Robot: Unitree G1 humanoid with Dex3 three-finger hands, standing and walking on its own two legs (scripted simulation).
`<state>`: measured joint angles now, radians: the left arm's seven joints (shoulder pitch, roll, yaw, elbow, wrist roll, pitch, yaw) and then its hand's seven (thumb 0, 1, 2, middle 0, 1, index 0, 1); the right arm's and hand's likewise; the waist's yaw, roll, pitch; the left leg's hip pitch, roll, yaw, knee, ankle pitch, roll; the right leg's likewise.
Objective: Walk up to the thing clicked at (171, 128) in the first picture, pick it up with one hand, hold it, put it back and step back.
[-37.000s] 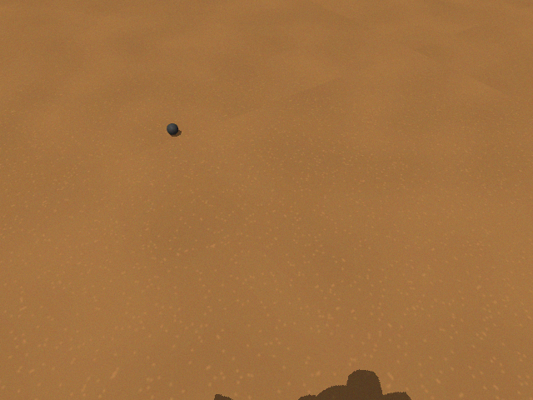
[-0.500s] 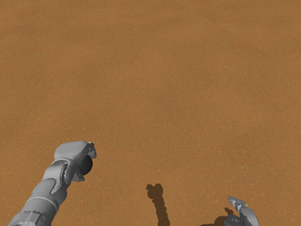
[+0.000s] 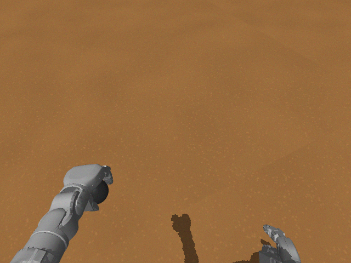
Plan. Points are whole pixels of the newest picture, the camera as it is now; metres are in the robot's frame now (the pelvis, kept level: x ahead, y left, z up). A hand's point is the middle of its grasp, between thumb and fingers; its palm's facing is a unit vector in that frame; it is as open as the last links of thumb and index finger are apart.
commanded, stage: hold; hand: left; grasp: from above
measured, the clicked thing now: (95, 191) +0.31 +0.22 -0.07
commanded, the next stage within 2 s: crouch in 0.16 s
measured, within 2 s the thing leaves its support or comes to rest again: neither
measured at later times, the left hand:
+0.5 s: hand (90, 198) +0.29 +0.22 -0.05, palm faces -0.46 -0.06 -0.89, open 8.8 cm
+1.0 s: hand (108, 210) +0.34 +0.25 -0.29, palm faces -0.42 +0.03 -0.91, open 8.9 cm
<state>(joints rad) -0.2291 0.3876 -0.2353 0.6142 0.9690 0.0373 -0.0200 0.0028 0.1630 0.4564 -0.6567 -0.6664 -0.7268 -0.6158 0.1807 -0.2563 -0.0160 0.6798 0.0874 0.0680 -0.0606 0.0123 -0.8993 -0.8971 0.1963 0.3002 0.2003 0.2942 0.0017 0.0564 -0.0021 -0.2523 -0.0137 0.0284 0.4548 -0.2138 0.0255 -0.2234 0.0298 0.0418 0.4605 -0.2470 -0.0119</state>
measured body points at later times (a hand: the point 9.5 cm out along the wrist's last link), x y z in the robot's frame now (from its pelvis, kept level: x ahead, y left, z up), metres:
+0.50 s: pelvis +0.00 +0.00 +0.00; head +0.01 -0.02 +0.45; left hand +0.31 +0.22 +0.00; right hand +0.13 -0.25 -0.12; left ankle +0.02 +0.10 -0.74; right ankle +0.00 -0.11 -0.74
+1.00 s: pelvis -0.06 +0.01 -0.18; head +0.09 +0.02 +0.24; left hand +0.36 +0.25 -0.24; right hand -0.02 -0.28 -0.30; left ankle +0.01 +0.10 -0.74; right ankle +0.00 -0.11 -0.74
